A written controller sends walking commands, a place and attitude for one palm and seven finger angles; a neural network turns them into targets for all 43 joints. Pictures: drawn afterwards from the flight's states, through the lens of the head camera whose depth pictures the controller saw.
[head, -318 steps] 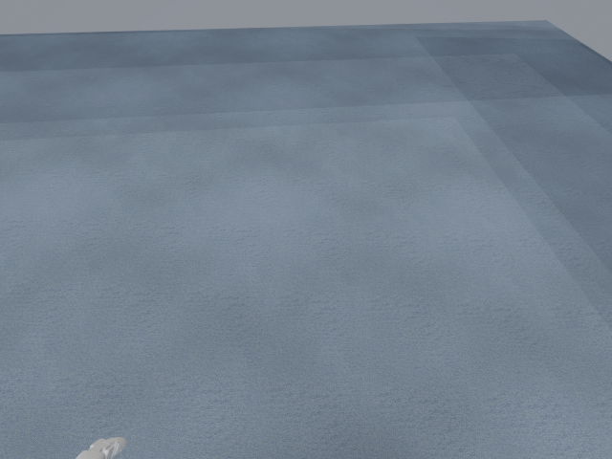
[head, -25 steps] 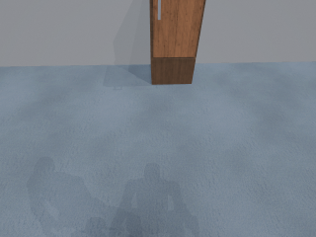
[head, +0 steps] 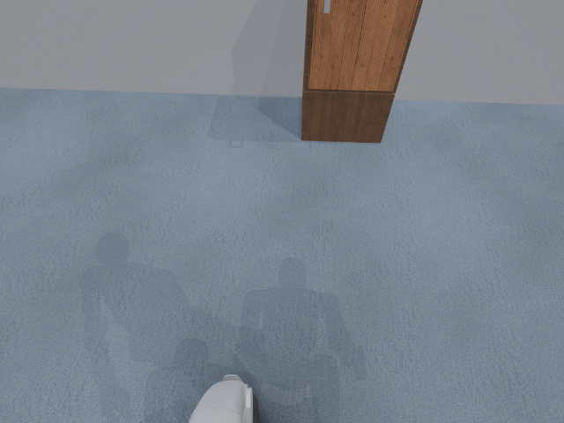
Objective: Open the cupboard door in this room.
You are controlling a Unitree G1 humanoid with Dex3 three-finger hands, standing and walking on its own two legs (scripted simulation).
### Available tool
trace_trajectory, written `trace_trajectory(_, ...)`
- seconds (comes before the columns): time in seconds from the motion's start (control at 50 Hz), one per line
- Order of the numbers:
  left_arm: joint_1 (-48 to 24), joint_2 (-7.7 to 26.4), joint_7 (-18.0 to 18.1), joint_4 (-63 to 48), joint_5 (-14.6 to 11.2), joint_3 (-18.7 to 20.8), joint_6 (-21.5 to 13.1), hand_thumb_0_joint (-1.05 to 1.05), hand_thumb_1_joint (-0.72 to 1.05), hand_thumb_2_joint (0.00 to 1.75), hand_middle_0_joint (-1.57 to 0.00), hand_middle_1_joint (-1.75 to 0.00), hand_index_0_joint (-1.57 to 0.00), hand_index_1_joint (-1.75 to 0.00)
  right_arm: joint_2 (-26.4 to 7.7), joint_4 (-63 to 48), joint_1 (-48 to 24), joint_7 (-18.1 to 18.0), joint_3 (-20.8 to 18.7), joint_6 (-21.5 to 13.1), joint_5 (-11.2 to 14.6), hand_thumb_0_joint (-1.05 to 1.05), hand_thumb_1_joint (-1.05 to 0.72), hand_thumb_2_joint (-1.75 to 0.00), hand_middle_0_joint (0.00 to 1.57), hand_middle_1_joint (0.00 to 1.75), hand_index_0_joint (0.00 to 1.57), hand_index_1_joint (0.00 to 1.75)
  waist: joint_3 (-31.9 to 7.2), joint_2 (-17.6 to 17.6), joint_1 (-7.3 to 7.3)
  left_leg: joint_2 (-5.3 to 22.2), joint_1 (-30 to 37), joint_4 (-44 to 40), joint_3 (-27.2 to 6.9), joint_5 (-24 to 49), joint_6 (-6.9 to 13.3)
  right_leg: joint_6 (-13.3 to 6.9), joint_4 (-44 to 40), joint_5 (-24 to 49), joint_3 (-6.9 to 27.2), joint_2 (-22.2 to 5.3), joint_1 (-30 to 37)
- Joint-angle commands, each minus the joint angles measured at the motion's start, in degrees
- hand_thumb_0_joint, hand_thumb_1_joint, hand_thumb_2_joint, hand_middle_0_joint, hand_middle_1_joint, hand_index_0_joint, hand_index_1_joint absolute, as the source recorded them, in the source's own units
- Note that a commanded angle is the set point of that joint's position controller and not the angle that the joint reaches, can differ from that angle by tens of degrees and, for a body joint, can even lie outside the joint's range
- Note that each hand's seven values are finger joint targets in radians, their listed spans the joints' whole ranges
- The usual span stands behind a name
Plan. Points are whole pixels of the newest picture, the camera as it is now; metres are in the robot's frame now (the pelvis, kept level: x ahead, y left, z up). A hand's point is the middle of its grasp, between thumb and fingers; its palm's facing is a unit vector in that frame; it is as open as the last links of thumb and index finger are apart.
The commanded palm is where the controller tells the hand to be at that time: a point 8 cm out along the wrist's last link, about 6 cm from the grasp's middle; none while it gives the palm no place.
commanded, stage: turn or walk to find it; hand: left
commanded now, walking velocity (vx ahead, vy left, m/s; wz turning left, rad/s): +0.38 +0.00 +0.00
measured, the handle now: out of the picture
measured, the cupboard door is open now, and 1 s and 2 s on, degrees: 0 0 0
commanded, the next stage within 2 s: stand and wait in 0.40 s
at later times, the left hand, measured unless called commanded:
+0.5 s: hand (181, 299) +0.33 +0.23 -0.15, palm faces -0.02 -0.99 -0.17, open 7.4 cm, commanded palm none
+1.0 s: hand (198, 279) +0.38 +0.22 -0.17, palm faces +0.03 -0.98 -0.19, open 7.2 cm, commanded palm none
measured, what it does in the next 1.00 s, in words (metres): walks ahead: left foot, then right foot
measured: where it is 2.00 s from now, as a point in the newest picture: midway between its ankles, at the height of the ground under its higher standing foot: (281, 376)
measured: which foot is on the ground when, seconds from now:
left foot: up 0.00-0.06, down 0.08-0.68, up 0.70-0.94, down 0.96-1.00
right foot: down 0.00-0.08, up 0.10-0.64, down 0.66-1.00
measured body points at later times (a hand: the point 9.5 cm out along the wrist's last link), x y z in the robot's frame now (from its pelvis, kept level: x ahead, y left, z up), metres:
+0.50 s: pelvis +0.21 +0.06 +0.01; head +0.22 +0.06 +0.46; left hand +0.33 +0.28 -0.13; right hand +0.16 -0.17 -0.14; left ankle +0.17 +0.11 -0.73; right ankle +0.30 -0.11 -0.66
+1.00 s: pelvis +0.32 +0.04 +0.00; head +0.32 +0.05 +0.45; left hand +0.38 +0.27 -0.15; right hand +0.33 -0.18 -0.15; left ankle +0.33 +0.16 -0.73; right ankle +0.36 -0.08 -0.73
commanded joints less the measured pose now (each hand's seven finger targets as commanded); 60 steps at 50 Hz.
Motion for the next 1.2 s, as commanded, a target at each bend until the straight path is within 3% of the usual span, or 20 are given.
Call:
trace_trajectory(0.0, 1.0, 13.21, 1.43, -1.58, -0.16, 2.6, -0.68, 0.0, 0.9, 0.9, -0.2, -0.3, -0.2, -0.3, -2.21, -2.68, 3.77, -0.87, -0.8, -2.75, -0.55, 0.0, -0.9, -0.9, 0.2, 0.3, 0.2, 0.3, -0.43, -9.82, -5.43, -5.3, 17.4, -7.99, 3.92, -1.47, 2.5, -6.33, 11.32, 55.76, 2.43, -11.98, -8.45)
trace_trajectory(0.02, -0.01, 13.23, 1.49, -1.76, -0.3, 2.76, -0.65, 0.0, 0.9, 0.9, -0.2, -0.3, -0.2, -0.3, -5.08, 0.29, 13.7, -1.31, -1.58, -2.96, -0.94, 0.0, -0.9, -0.9, 0.2, 0.3, 0.2, 0.3, -6.14, -6.98, -9.43, -4.15, 28.76, -11.1, 1.19, 0.76, 3.04, -4.72, 23.22, 50.62, 1.37, -10.9, -11.61)
trace_trajectory(0.04, 2.51, 11.02, 1.06, -2.66, -0.82, 2.79, -0.55, 0.0, 0.9, 0.9, -0.2, -0.3, -0.2, -0.3, -10.73, 1.9, 21.37, -2.0, -2.94, -3.2, -1.66, 0.0, -0.9, -0.9, 0.2, 0.3, 0.2, 0.3, -15.12, 3.4, -11.28, 4.93, 43.33, -12.4, -10.23, 3.93, 5.93, -2.75, 37.78, 31.02, -0.24, -5.55, -21.57)
trace_trajectory(0.06, 5.56, 7.58, 0.36, -3.68, -1.53, 2.05, -0.28, 0.0, 0.9, 0.9, -0.2, -0.3, -0.2, -0.3, -16.07, 3.16, 25.5, -2.57, -4.25, -3.24, -1.52, 0.0, -0.9, -0.9, 0.2, 0.3, 0.2, 0.3, -20.84, 16.06, -10.73, 19.53, 53.62, -18.84, -32.03, 6.77, 11.71, -1.92, 56.73, -9.11, 2.25, 2.29, -35.88)
trace_trajectory(0.08, 0.71, 8.67, 0.67, -5.35, -1.35, 2.16, -0.23, 0.0, 0.9, 0.9, -0.2, -0.3, -0.2, -0.3, -15.65, 2.92, 23.21, -2.74, -4.06, -2.75, -0.29, 0.0, -0.9, -0.9, 0.2, 0.3, 0.2, 0.3, -18.82, 10.28, -10.07, 21.42, 48.79, -23.89, -34.32, 2.49, 13.61, -3.61, 63.84, -9.62, 9.0, 0.64, -39.08)
trace_trajectory(0.16, -6.67, 6.13, -0.45, -5.74, 0.11, 2.48, 1.29, 0.0, 0.9, 0.9, -0.2, -0.3, -0.2, -0.3, -4.37, -0.13, 9.94, -2.99, -1.16, -4.31, -0.67, 0.0, -0.9, -0.9, 0.2, 0.3, 0.2, 0.3, -0.42, 0.44, -3.63, 13.85, 20.69, -29.71, -17.05, 0.37, 8.05, -2.23, 60.86, 3.85, 10.09, -6.32, -38.42)
trace_trajectory(0.26, -5.14, 5.31, -0.79, -7.64, 0.6, 3.18, 3.91, 0.0, 0.9, 0.9, -0.2, -0.3, -0.2, -0.3, -2.49, -1.12, 9.02, -2.98, -1.17, -5.11, -0.39, 0.0, -0.9, -0.9, 0.2, 0.3, 0.2, 0.3, 0.16, 3.98, -0.08, 9.81, 15.98, -35.1, -9.42, -4.33, 7.77, -0.4, 54.43, 11.99, 9.41, -6.64, -39.28)
trace_trajectory(0.4, -19.12, 8.31, -1.54, -13.09, 0.31, 3.65, 4.27, 0.0, 0.9, 0.9, -0.2, -0.3, -0.2, -0.3, -4.42, 0.65, 15.96, -3.4, -1.32, -5.23, -0.12, 0.0, -0.9, -0.9, 0.2, 0.3, 0.2, 0.3, 2.45, 0.02, -2.85, 10.14, 29.1, -34.56, -8.89, 6.35, 9.02, 1.21, 42.5, 16.64, 8.78, -6.96, -49.79)
trace_trajectory(0.52, -24.69, 6.68, -0.55, -14.26, -0.23, 1.76, 3.14, 0.0, 0.9, 0.9, -0.2, -0.3, -0.2, -0.3, -3.85, 3.53, 21.74, -3.85, -0.49, -4.3, -0.79, 0.0, -0.9, -0.9, 0.2, 0.3, 0.2, 0.3, -0.52, 4.99, -5.39, 8.13, 36.63, -24.42, -3.93, 41.03, 6.94, -0.79, 24.52, 12.95, 2.97, -1.53, -39.64)
trace_trajectory(0.58, -20.26, 7.5, -0.11, -12.55, -0.16, 1.44, 2.47, 0.0, 0.9, 0.9, -0.2, -0.3, -0.2, -0.3, -4.29, 4.37, 21.13, -4.18, -0.38, -3.52, -0.52, 0.0, -0.9, -0.9, 0.2, 0.3, 0.2, 0.3, -3.34, 6.04, -3.14, 8.03, 37.09, -17.76, -3.15, 45.54, 5.62, -2.12, 17.09, 13.75, 1.55, 1.02, -30.17)
trace_trajectory(0.62, -11.67, 10.36, 0.32, -9.38, -0.14, 2.04, 1.36, 0.0, 0.9, 0.9, -0.2, -0.3, -0.2, -0.3, -3.69, 4.58, 20.68, -4.06, -0.25, -3.51, 0.24, 0.0, -0.9, -0.9, 0.2, 0.3, 0.2, 0.3, -7.84, 3.23, 0.56, 5.71, 31.1, -8.04, -2.46, 38.45, 2.78, -2.64, 9.89, 28.76, 2.76, -0.51, -14.64)
trace_trajectory(0.64, -6.02, 14.02, 0.99, -7.52, 0.01, 2.87, 0.66, 0.0, 0.9, 0.9, -0.2, -0.3, -0.2, -0.3, -1.68, 3.89, 20.99, -3.91, 0.04, -3.65, 0.59, 0.0, -0.9, -0.9, 0.2, 0.3, 0.2, 0.3, -12.21, -3.5, 2.17, 2.19, 19.47, 1.85, -0.48, 21.43, 0.63, -5.93, 14.28, 52.95, 11.75, -9.88, -1.26)
trace_trajectory(0.66, -2.03, 17.48, 1.18, -5.88, -0.52, 3.42, 0.37, 0.0, 0.9, 0.9, -0.2, -0.3, -0.2, -0.3, -0.04, 3.21, 21.67, -3.89, 0.22, -3.49, 1.06, 0.0, -0.9, -0.9, 0.2, 0.3, 0.2, 0.3, -14.92, -8.95, 1.99, -4.72, 10.3, 13.57, 0.14, -21.64, -1.34, -13.95, 14.16, 76.62, 23.09, -22.42, 5.6)
trace_trajectory(0.68, -3.37, 17.28, 1.4, -6.16, -1.01, 2.95, 0.57, 0.0, 0.9, 0.9, -0.2, -0.3, -0.2, -0.3, -0.21, 3.43, 20.67, -4.44, 0.25, -2.66, 1.18, 0.0, -0.9, -0.9, 0.2, 0.3, 0.2, 0.3, -14.02, -6.59, 1.35, -3.76, 10.88, 18.5, -5.13, -28.88, -1.14, -17.54, 11.01, 75.5, 21.91, -24.02, 0.5)
trace_trajectory(0.76, -17.76, 11.27, 1.75, -8.95, -0.83, 1.81, 1.64, 0.0, 0.9, 0.9, -0.2, -0.3, -0.2, -0.3, 3.07, 4.72, 19.07, -3.92, 0.84, 0.28, 0.43, 0.0, -0.9, -0.9, 0.2, 0.3, 0.2, 0.3, -4.69, -4.6, -3.93, 0.11, 16.64, 12.14, -6.72, -21.36, -1.85, -11.85, 1.79, 38.44, 13.21, -16.02, -22.18)
trace_trajectory(0.88, -19.61, 11.32, 1.45, -8.99, -0.7, 2.21, 3.0, 0.0, 0.9, 0.9, -0.2, -0.3, -0.2, -0.3, 3.09, 4.42, 18.69, -3.4, 1.05, 0.95, -0.23, 0.0, -0.9, -0.9, 0.2, 0.3, 0.2, 0.3, -3.48, -9.3, -4.21, -1.03, 23.65, -7.31, -3.19, -11.29, -2.56, -8.59, -0.49, 8.85, 10.01, -9.98, -28.31)
trace_trajectory(0.92, -19.79, 11.01, 1.24, -8.6, -1.16, 1.97, 3.52, 0.0, 0.9, 0.9, -0.2, -0.3, -0.2, -0.3, 1.59, 4.9, 19.37, -3.29, 1.07, 0.24, -0.15, 0.0, -0.9, -0.9, 0.2, 0.3, 0.2, 0.3, -3.5, -5.08, -4.87, -0.55, 28.9, -17.32, -4.12, -4.77, -2.62, -5.66, 3.37, 2.92, 8.86, -7.76, -30.66)
trace_trajectory(0.96, -16.97, 8.78, 0.89, -8.39, -1.56, 1.57, 4.1, 0.0, 0.9, 0.9, -0.2, -0.3, -0.2, -0.3, -2.26, 3.85, 15.04, -3.7, 0.85, -0.63, -0.51, 0.0, -0.9, -0.9, 0.2, 0.3, 0.2, 0.3, 0.04, 4.3, -2.39, 6.09, 20.24, -26.37, -11.77, -8.25, -0.16, -1.94, 6.54, 5.7, 6.78, -3.13, -26.51)
trace_trajectory(1.02, -14.63, 9.2, 0.89, -6.39, -0.96, 1.49, 4.55, 0.0, 0.9, 0.9, -0.2, -0.3, -0.2, -0.3, -2.88, 2.38, 9.49, -3.63, 1.09, -0.84, -0.19, 0.0, -0.9, -0.9, 0.2, 0.3, 0.2, 0.3, 3.32, 7.87, -0.63, 5.39, 12.48, -31.17, -11.74, -11.49, 0.36, -0.81, 8.5, 11.78, 5.9, -2.89, -18.05)
trace_trajectory(1.18, -9.66, 9.58, 1.35, -3.26, -1.08, 0.18, 3.41, 0.0, 0.9, 0.9, -0.2, -0.3, -0.2, -0.3, -2.78, 3.25, 11.46, -4.0, 1.52, -1.25, 0.22, 0.0, -0.9, -0.9, 0.2, 0.3, 0.2, 0.3, -1.18, 0.4, -1.98, 2.91, 25.13, -26.73, -6.7, 2.72, 0.18, -1.12, 4.65, 18.65, 7.59, -5.27, -18.24)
